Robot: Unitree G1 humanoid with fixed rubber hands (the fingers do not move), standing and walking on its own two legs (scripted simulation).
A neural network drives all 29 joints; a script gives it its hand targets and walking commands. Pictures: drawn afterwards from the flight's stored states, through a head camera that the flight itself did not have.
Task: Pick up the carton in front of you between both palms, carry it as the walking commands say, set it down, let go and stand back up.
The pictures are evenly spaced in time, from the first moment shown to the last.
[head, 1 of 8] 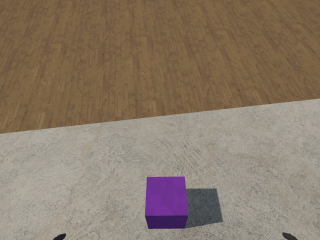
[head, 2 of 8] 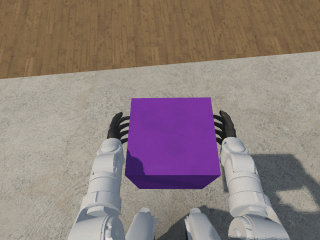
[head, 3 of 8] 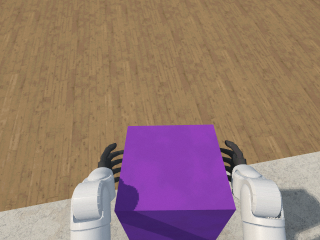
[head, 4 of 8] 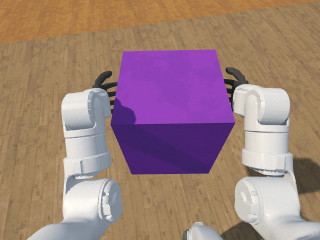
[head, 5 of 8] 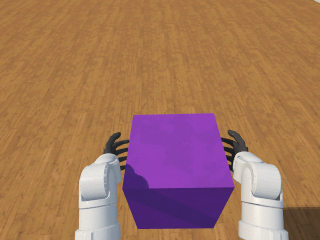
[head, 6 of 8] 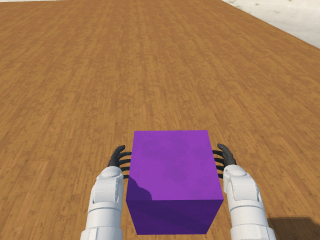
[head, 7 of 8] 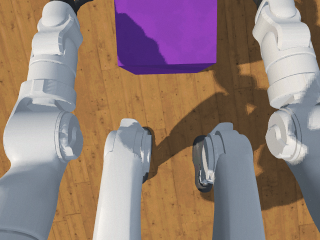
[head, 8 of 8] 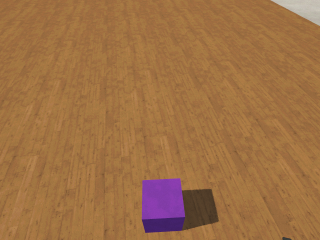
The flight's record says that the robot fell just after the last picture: no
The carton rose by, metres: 1.25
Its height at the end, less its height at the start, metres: +0.51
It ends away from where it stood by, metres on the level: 6.18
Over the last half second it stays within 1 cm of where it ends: yes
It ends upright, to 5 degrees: yes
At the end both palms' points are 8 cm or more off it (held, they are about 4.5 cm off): yes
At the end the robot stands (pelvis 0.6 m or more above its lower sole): yes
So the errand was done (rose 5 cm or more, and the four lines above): yes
